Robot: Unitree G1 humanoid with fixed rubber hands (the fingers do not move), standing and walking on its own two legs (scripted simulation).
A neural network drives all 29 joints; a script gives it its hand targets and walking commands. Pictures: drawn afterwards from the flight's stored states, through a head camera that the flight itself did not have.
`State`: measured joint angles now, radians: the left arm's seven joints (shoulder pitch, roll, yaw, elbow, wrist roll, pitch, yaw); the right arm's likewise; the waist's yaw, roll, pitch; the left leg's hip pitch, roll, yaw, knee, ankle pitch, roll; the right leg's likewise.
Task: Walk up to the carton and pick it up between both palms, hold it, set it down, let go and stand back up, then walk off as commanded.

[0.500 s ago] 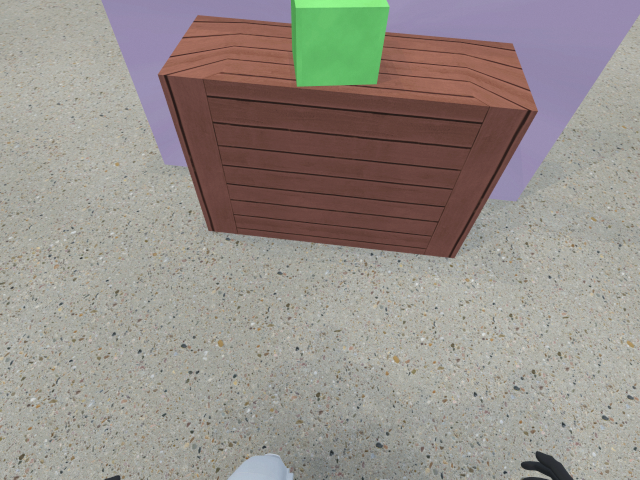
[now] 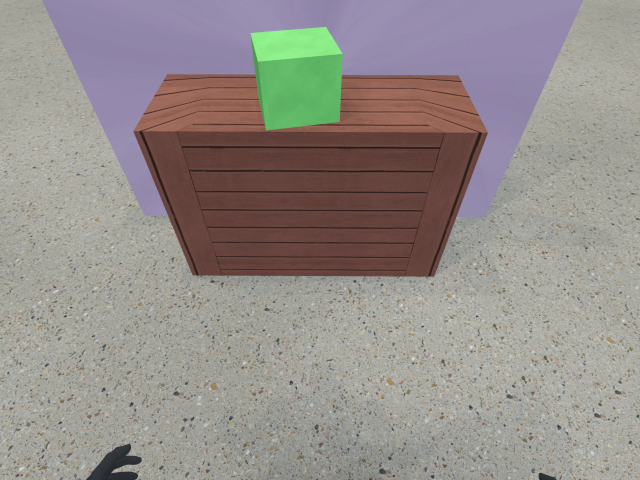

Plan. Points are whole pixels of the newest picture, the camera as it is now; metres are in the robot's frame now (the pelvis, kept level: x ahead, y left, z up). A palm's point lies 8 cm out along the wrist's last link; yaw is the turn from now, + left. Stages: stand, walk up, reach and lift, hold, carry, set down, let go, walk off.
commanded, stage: stand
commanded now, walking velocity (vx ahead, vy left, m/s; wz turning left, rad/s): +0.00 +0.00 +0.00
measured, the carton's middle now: (296, 78) +1.09 +0.12 -0.01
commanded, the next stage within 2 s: none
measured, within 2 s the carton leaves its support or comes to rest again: neither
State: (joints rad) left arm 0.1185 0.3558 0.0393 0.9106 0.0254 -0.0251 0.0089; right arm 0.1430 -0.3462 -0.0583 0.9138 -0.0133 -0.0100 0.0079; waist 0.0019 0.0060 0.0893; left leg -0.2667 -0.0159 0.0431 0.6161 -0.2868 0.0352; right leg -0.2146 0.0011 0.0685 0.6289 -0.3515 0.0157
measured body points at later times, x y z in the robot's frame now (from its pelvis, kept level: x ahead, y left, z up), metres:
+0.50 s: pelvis -0.01 -0.02 +0.02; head -0.01 -0.02 +0.47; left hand +0.07 +0.28 -0.11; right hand +0.08 -0.30 -0.12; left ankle +0.03 +0.10 -0.73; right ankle +0.00 -0.14 -0.73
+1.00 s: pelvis +0.00 -0.02 +0.02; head +0.01 -0.02 +0.47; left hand +0.09 +0.27 -0.11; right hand +0.09 -0.31 -0.11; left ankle +0.03 +0.10 -0.73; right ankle +0.00 -0.14 -0.73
